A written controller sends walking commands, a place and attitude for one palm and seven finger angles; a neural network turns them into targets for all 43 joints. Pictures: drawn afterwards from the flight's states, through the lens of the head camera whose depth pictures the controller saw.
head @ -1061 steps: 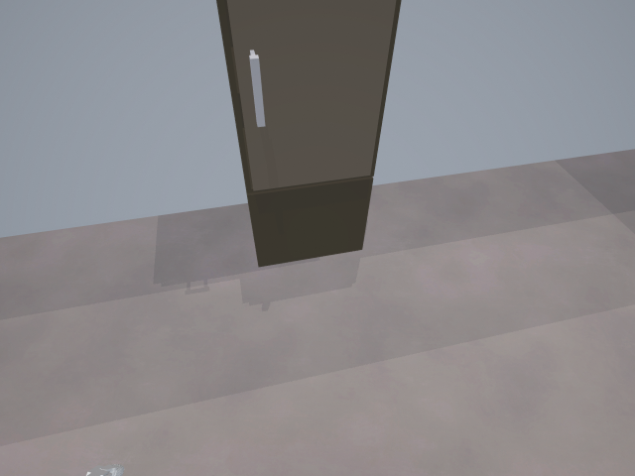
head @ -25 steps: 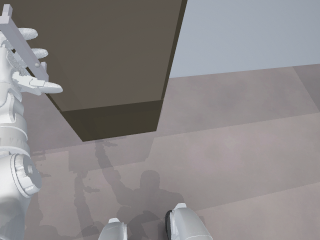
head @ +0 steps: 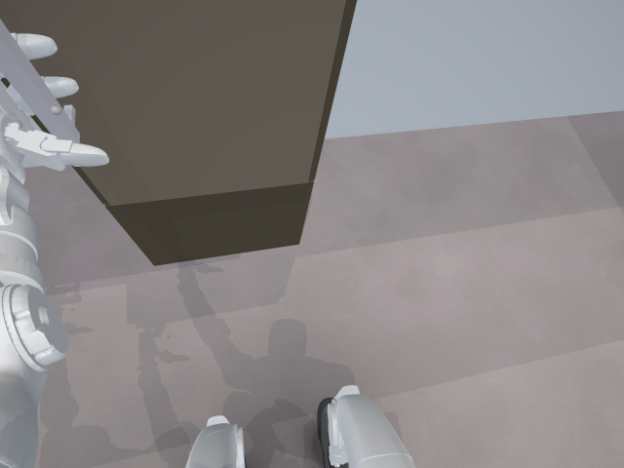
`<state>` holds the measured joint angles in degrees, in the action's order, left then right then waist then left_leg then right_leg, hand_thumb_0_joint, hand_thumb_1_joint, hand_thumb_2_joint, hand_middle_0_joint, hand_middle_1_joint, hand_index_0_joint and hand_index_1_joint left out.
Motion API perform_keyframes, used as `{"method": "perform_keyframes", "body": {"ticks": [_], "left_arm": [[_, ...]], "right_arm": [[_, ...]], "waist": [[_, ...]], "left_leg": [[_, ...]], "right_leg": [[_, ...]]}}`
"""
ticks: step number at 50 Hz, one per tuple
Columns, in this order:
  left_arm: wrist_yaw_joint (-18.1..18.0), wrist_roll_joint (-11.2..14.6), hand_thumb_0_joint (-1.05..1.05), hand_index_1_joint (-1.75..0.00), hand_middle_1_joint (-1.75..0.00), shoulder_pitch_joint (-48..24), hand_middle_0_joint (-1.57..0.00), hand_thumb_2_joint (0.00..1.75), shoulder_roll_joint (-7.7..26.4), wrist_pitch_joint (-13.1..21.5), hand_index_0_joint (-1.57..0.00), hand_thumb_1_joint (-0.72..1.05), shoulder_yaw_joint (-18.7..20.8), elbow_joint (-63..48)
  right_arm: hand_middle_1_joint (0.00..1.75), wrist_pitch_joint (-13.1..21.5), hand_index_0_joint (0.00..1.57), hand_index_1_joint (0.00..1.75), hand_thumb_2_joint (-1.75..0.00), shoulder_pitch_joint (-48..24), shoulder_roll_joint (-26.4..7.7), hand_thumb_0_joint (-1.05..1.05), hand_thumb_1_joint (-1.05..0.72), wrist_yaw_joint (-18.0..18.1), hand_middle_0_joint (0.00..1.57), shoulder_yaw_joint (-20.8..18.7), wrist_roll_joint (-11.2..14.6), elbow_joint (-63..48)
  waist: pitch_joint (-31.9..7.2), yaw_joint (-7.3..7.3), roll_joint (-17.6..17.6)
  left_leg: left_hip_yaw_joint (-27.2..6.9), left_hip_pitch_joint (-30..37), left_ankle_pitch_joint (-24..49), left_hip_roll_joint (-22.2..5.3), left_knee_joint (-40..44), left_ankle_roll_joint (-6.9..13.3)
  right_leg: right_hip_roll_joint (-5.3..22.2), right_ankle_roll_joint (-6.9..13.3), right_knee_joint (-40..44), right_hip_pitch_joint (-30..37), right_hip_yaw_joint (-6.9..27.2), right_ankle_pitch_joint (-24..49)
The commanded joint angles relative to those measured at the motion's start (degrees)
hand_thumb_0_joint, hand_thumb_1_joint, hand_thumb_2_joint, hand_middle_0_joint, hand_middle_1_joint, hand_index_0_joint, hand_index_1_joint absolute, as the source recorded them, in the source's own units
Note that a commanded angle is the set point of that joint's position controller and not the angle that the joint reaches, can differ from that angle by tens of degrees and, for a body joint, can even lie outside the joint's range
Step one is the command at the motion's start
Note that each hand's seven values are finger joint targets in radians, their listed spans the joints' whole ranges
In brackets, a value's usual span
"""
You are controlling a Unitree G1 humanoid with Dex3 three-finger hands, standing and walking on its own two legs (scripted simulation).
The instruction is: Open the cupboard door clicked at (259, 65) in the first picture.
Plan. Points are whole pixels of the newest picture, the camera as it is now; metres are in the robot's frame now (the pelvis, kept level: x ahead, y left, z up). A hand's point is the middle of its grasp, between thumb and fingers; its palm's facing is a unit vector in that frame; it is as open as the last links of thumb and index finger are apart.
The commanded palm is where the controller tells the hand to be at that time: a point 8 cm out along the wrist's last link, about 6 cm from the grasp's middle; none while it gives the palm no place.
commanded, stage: close the thumb around the handle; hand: left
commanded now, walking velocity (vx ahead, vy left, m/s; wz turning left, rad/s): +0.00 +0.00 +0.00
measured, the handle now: (34, 76) +0.57 +0.27 +0.08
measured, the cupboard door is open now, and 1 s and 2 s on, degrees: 0 4 44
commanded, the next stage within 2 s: pull the door open along its arc in 0.62 s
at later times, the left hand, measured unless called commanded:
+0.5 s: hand (59, 109) +0.53 +0.24 +0.07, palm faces +0.09 -1.00 -0.02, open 6.2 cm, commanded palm +0.50 +0.28 +0.08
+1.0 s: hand (63, 128) +0.50 +0.23 +0.07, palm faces +0.08 -1.00 -0.02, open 5.5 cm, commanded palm +0.44 +0.27 +0.08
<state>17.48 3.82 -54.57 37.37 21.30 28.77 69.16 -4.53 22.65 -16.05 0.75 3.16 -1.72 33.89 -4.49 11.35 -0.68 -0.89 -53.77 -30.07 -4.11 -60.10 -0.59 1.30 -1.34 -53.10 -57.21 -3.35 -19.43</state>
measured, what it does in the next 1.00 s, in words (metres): stands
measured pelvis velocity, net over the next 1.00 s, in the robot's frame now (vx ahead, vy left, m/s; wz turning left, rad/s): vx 0.02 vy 0.00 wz -0.02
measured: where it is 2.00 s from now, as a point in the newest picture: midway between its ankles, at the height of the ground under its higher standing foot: outside the picture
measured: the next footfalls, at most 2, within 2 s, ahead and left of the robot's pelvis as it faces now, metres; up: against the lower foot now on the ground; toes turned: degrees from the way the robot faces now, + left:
none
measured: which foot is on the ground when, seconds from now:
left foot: down 0.00-1.00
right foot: down 0.00-1.00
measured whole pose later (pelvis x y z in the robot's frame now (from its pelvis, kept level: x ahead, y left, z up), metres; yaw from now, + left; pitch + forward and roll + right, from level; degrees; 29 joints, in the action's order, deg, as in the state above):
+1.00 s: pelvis +0.02 +0.00 +0.01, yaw -1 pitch +22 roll -3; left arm 16.5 8.0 -41.1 30.6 20.4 28.2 56.3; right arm -5.9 23.7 -15.3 -0.6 1.8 -0.8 32.1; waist -6.0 9.3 -1.2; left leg 0.8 -48.7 -30.3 -4.5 -56.6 -0.4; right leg 0.6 -1.7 -50.3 -53.2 -1.8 -19.5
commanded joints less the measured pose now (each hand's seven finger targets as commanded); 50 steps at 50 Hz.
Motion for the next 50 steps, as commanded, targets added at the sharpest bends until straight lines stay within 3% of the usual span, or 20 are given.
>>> {"method": "perform_keyframes", "body": {"ticks": [1, 5, 7, 9, 12, 17, 19, 20, 21, 23, 25, 30, 33, 35, 37, 42, 43, 46, 50], "left_arm": [[0.0, 1.2, 0.0, -1.23, -1.23, -24.2, -0.32, 0.42, 16.1, 3.6, -0.32, -0.22, 0.7, -12.6], [0.2, 1.6, 0.0, -1.25, -1.25, -21.9, -0.34, 0.52, 16.4, 3.4, -0.34, 0.0, 1.7, -13.0], [0.3, 1.7, 0.0, -1.27, -1.27, -22.1, -0.34, 0.56, 16.3, 3.0, -0.34, 0.12, 1.5, -12.4], [0.2, 1.7, 0.0, -1.28, -1.28, -22.6, -0.35, 0.61, 17.6, 3.4, -0.35, 0.23, 2.3, -13.6], [0.2, 1.8, 0.0, -1.3, -1.3, -22.0, -0.36, 0.68, 15.0, 4.0, -0.36, 0.4, 1.0, -15.4], [-0.2, 1.7, 0.0, -1.33, -1.33, -22.0, -0.38, 0.8, 13.4, 3.3, -0.38, 0.68, -0.2, -12.6], [-0.7, 1.5, 0.0, -1.34, -1.34, -23.7, -0.39, 0.85, 12.6, 3.6, -0.39, 0.79, -1.0, -13.8], [-1.1, 1.4, 0.0, -1.34, -1.34, -24.9, -0.4, 0.88, 13.4, 4.0, -0.4, 0.84, -0.4, -15.2], [-1.4, 1.3, 0.0, -1.35, -1.35, -24.3, -0.4, 0.9, 14.1, 4.3, -0.4, 0.9, 0.5, -15.6], [-1.6, 1.5, 0.0, -1.35, -1.35, -22.0, -0.4, 0.9, 14.3, 4.5, -0.4, 0.9, 1.2, -15.5], [-1.7, 1.4, 0.0, -1.35, -1.35, -21.1, -0.4, 0.9, 14.1, 4.3, -0.4, 0.9, 1.0, -13.9], [-1.4, 1.2, 0.0, -1.35, -1.35, -22.6, -0.4, 0.9, 14.8, 4.3, -0.4, 0.9, 1.1, -14.9], [-1.1, 0.9, 0.0, -1.35, -1.35, -22.4, -0.4, 0.9, 15.0, 3.8, -0.4, 0.9, 0.7, -13.4], [-1.0, 1.2, 0.0, -1.35, -1.35, -21.9, -0.4, 0.9, 16.7, 4.1, -0.4, 0.9, 2.2, -13.8], [-0.7, 1.5, 0.0, -1.35, -1.35, -21.7, -0.4, 0.9, 14.7, 4.2, -0.4, 0.9, 0.9, -15.5], [-0.2, 3.2, 0.0, -1.35, -1.35, -13.0, -0.4, 0.9, 12.7, 4.0, -0.4, 0.9, 1.5, -17.4], [-0.1, 3.6, 0.0, -1.35, -1.35, -10.8, -0.4, 0.9, 11.7, 3.7, -0.4, 0.9, 1.2, -18.1], [0.0, 5.0, 0.0, -1.35, -1.35, -4.8, -0.4, 0.9, 10.8, 3.7, -0.4, 0.9, 1.8, -23.6], [-0.7, 7.3, 0.0, -1.35, -1.35, 6.3, -0.4, 0.9, 4.9, 3.0, -0.4, 0.9, -0.3, -30.0]], "right_arm": [[0.3, 0.6, 0.2, 0.3, -0.9, 11.6, -10.5, 0.0, -0.9, 0.8, 0.2, -4.0, -0.1, -2.0], [0.3, 0.3, 0.2, 0.3, -0.9, 12.0, -10.5, 0.0, -0.9, 0.6, 0.2, -4.1, -0.1, -2.3], [0.3, 0.2, 0.2, 0.3, -0.9, 11.7, -10.5, 0.0, -0.9, 0.6, 0.2, -4.0, -0.1, -2.2], [0.3, 0.2, 0.2, 0.3, -0.9, 11.9, -10.7, 0.0, -0.9, 0.6, 0.2, -4.0, -0.2, -2.5], [0.3, 0.2, 0.2, 0.3, -0.9, 11.8, -10.3, 0.0, -0.9, 0.4, 0.2, -4.3, -0.3, -2.3], [0.3, 0.0, 0.2, 0.3, -0.9, 11.7, -10.3, 0.0, -0.9, 0.4, 0.2, -4.2, -0.1, -1.9], [0.3, 0.1, 0.2, 0.3, -0.9, 11.9, -10.3, 0.0, -0.9, 0.5, 0.2, -4.2, -0.3, -2.0], [0.3, 0.2, 0.2, 0.3, -0.9, 12.0, -10.4, 0.0, -0.9, 0.5, 0.2, -4.4, -0.4, -1.7], [0.3, 0.2, 0.2, 0.3, -0.9, 12.2, -10.3, 0.0, -0.9, 0.4, 0.2, -4.5, -0.6, -1.6], [0.3, 0.2, 0.2, 0.3, -0.9, 12.0, -10.2, 0.0, -0.9, 0.2, 0.2, -4.5, -0.5, -1.9], [0.3, 0.0, 0.2, 0.3, -0.9, 11.9, -10.1, 0.0, -0.9, 0.1, 0.2, -4.3, -0.4, -2.0], [0.3, -0.1, 0.2, 0.3, -0.9, 11.8, -10.1, 0.0, -0.9, 0.2, 0.2, -4.4, -0.3, -2.0], [0.3, -0.2, 0.2, 0.3, -0.9, 11.5, -10.1, 0.0, -0.9, 0.4, 0.2, -4.1, -0.2, -2.1], [0.3, -0.2, 0.2, 0.3, -0.9, 11.6, -10.3, 0.0, -0.9, 0.4, 0.2, -4.1, -0.2, -2.4], [0.3, 0.0, 0.2, 0.3, -0.9, 11.4, -9.9, 0.0, -0.9, 0.4, 0.2, -4.3, -0.1, -2.5], [0.3, -0.1, 0.2, 0.3, -0.9, 10.8, -9.8, 0.0, -0.9, -0.2, 0.2, -4.6, 0.2, -3.7], [0.3, -0.2, 0.2, 0.3, -0.9, 10.6, -9.7, 0.0, -0.9, -0.3, 0.2, -4.8, 0.4, -4.1], [0.3, -0.1, 0.2, 0.3, -0.9, 9.7, -9.5, 0.0, -0.9, -0.5, 0.2, -5.2, 0.8, -5.3], [0.3, 0.2, 0.2, 0.3, -0.9, 7.8, -8.7, 0.0, -0.9, -1.1, 0.2, -5.7, 1.4, -7.2]], "waist": [[-29.8, 0.21, -10.6], [-31.4, -0.6, -10.4], [-28.6, -0.15, -9.4], [-29.5, -0.56, -9.8], [-31.1, -0.61, -11.8], [-26.6, 0.04, -10.0], [-27.3, 0.37, -10.7], [-29.6, 0.23, -12.5], [-31.2, -0.2, -12.0], [-31.4, -0.97, -11.8], [-29.5, -0.6, -9.7], [-30.6, -0.37, -10.3], [-28.1, -0.12, -9.4], [-30.2, -0.69, -9.7], [-31.4, -0.69, -10.8], [-31.0, -2.88, -9.9], [-30.8, -3.02, -7.3], [-32.7, -4.98, -9.1], [-30.3, -6.83, -6.2]], "left_leg": [[-0.8, 14.6, 26.6, 2.6, 7.2, 1.4], [-0.9, 15.8, 29.2, 2.5, 7.2, 1.3], [-0.5, 13.5, 26.9, 2.5, 7.4, 1.5], [-0.8, 14.0, 27.4, 2.6, 7.5, 1.5], [-0.8, 17.3, 30.4, 2.4, 7.4, 1.0], [-1.1, 16.0, 28.0, 2.3, 7.8, 1.1], [-1.7, 17.6, 29.8, 2.2, 7.8, 0.9], [-1.7, 19.1, 31.0, 2.2, 7.4, 0.7], [-1.9, 19.8, 32.5, 2.1, 7.1, 0.5], [-1.6, 19.5, 34.1, 2.1, 6.9, 0.4], [-1.4, 17.0, 32.7, 2.2, 7.0, 0.8], [-1.2, 16.9, 31.4, 2.3, 7.1, 1.0], [-0.8, 14.5, 28.9, 2.5, 7.3, 1.2], [-0.8, 14.7, 29.3, 2.6, 7.2, 1.2], [-0.7, 16.1, 30.8, 2.6, 7.1, 1.2], [0.2, 16.3, 31.9, 2.6, 8.0, 1.1], [0.3, 15.7, 31.3, 2.6, 8.4, 1.3], [0.8, 17.4, 34.1, 2.7, 9.4, 1.2], [1.5, 16.5, 35.0, 2.8, 11.3, 1.4]], "right_leg": [[-3.2, 1.9, 2.8, 20.2, 1.0, 17.9], [-3.5, 2.1, 2.6, 21.2, 0.8, 19.6], [-3.4, 1.9, 3.2, 21.3, 0.9, 18.9], [-3.5, 2.2, 2.9, 22.1, 0.9, 19.3], [-3.5, 2.1, 2.8, 20.6, 0.5, 19.8], [-3.6, 2.0, 3.2, 18.1, 0.1, 17.2], [-3.6, 2.2, 2.9, 17.0, -0.1, 17.1], [-3.5, 2.1, 2.7, 17.0, 0.0, 17.7], [-3.5, 2.1, 2.4, 17.7, -0.1, 18.5], [-3.5, 2.2, 2.2, 19.0, 0.0, 20.1], [-3.6, 2.1, 2.3, 19.9, 0.2, 20.7], [-3.6, 2.1, 2.4, 20.8, 0.4, 20.7], [-3.5, 1.9, 2.7, 21.2, 0.7, 20.1], [-3.5, 2.1, 2.5, 22.4, 0.8, 20.7], [-3.4, 2.0, 2.5, 22.7, 0.9, 22.0], [-3.7, 2.2, 2.9, 24.7, 0.7, 23.2], [-3.8, 2.1, 3.1, 26.1, 0.7, 23.8], [-3.6, 2.3, 3.3, 28.6, 0.9, 26.1], [-3.4, 2.3, 4.2, 31.9, 0.8, 27.9]]}}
